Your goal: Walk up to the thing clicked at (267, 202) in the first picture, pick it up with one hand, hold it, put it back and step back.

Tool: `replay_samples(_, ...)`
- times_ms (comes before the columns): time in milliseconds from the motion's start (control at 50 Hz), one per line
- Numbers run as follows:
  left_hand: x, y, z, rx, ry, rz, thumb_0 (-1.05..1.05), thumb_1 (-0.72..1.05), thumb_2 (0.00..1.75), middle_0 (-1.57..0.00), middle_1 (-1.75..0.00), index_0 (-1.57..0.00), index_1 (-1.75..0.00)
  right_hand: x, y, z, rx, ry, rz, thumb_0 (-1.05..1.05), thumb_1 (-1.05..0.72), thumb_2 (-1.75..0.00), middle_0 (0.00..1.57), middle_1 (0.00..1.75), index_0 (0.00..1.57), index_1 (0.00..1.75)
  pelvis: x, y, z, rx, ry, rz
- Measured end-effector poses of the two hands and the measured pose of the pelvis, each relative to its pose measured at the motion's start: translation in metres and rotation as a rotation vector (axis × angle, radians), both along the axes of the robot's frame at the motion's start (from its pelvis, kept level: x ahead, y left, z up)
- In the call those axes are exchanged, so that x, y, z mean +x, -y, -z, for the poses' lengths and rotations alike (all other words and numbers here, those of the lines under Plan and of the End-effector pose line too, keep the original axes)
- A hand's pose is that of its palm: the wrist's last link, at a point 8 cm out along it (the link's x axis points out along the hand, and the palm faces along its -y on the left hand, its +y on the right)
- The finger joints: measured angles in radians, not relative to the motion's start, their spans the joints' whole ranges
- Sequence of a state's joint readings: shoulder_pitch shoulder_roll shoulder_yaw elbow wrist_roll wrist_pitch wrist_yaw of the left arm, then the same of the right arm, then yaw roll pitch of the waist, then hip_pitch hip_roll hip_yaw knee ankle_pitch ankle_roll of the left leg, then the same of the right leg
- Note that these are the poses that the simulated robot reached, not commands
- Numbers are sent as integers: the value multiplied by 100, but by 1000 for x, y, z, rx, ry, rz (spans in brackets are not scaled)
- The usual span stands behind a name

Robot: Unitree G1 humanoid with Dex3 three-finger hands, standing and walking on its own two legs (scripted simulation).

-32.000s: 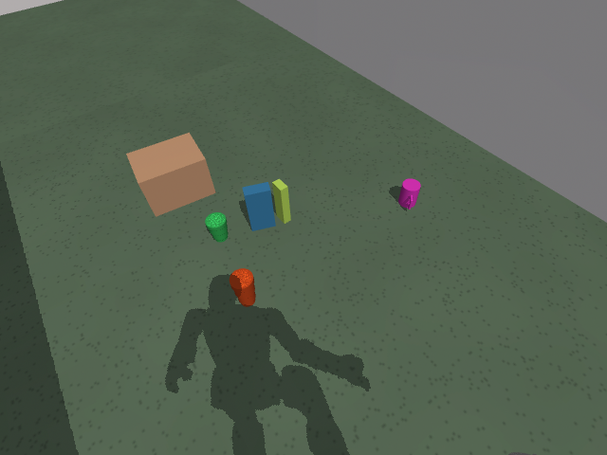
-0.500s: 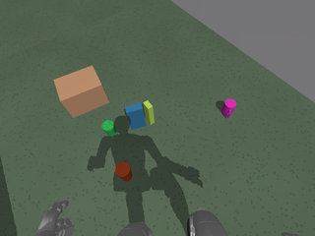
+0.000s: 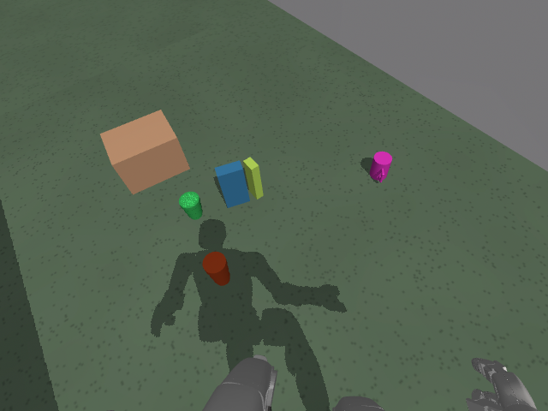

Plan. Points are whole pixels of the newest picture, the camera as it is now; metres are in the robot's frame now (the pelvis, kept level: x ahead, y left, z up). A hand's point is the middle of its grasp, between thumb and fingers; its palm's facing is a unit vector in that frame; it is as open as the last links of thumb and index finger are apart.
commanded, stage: step back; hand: left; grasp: from the side
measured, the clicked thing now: (233, 185) +0.96 +0.29 -0.65
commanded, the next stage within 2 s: stand in 1.12 s
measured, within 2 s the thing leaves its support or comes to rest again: neither
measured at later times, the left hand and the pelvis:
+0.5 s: hand out of the picture -0.07 +0.27 -0.15, palm faces +0.06 -0.93 -0.37, open 7.4 cm; pelvis -0.10 +0.00 +0.00, yaw +2 degrees
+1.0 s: hand out of the picture +0.01 +0.28 -0.14, palm faces +0.07 -0.93 -0.37, open 7.4 cm; pelvis -0.07 +0.02 +0.01, yaw +3 degrees
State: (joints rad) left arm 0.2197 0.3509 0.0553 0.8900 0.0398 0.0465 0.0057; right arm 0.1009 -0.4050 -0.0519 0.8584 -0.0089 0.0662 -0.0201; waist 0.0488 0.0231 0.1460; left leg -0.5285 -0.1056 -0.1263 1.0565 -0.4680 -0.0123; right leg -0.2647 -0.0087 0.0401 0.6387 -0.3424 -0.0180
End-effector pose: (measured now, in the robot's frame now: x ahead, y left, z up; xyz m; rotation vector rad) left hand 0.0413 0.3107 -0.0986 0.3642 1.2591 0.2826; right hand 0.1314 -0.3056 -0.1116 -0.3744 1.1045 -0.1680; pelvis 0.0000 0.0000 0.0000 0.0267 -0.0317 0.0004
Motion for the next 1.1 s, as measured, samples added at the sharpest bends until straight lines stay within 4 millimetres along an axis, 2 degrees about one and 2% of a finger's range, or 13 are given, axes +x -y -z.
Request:
replay_samples(100, -24, -8, -5, 28, 51, -9, 1, 90, 90, -21, -30, -21, -30, -48, 0, 5, -17, -67, -25, 1, -90, -90, 20, 30, 20, 30, -30, -2, 1, -2, -4, -45)
replay_samples(180, -39, -22, 3, 23, 115, -27, 0, 90, 90, -21, -30, -21, -30, -80, -8, 10, -34, -108, -50, 1, -90, -90, 20, 30, 20, 30, -55, -9, 9, -10, 3, -92)
replay_samples(280, -65, -26, 10, -16, 99, -41, 0, 90, 90, -20, -30, -21, -30, -114, -23, 2, -15, -99, -45, 1, -90, -90, 21, 30, 20, 30, -79, -15, 4, -2, 22, -82)
replay_samples(360, -86, -22, 12, -46, 70, -40, 0, 90, 90, -20, -30, -21, -30, -126, -25, -6, -4, -58, -35, 1, -90, -90, 21, 30, 20, 30, -89, -12, 0, -14, 19, -61)
replay_samples(500, -118, -5, 11, -51, 30, -39, 0, 90, 90, -20, -30, -21, -30, -130, -13, -5, 16, -26, -7, 1, -90, -90, 21, 30, 20, 30, -99, -3, -2, -50, 21, -39)
replay_samples(580, -128, -2, 8, -57, 33, -58, 0, 90, 90, -21, -30, -21, -30, -131, -11, -7, 12, -40, -18, 1, -90, -90, 21, 30, 20, 30, -99, -6, -6, -36, 13, -48)
replay_samples(680, -121, -12, 13, -70, 31, -62, 1, 90, 90, -21, -30, -21, -30, -134, -17, -5, -10, -60, -20, 1, -90, -90, 20, 30, 20, 30, -95, -18, -3, -21, 12, -64)
replay_samples(800, -94, -17, 14, -70, 44, -39, 1, 90, 90, -20, -30, -21, -30, -131, -28, -7, 14, -63, 1, 1, -90, -90, 20, 30, 20, 30, -85, -18, -5, -28, 11, -47)
replay_samples(1000, -42, -16, 5, -51, 121, -13, 0, 90, 90, -20, -30, -21, -30, -99, -33, -3, 40, -35, 3, 1, -90, -90, 21, 30, 20, 30, -68, -16, -6, -29, 6, -53)
replay_samples(1100, -25, -13, 1, -47, 146, -10, 0, 90, 90, -20, -30, -21, -30, -84, -31, -3, 40, -23, -2, 1, -90, -90, 21, 30, 20, 30, -62, -13, -6, -30, 7, -57)
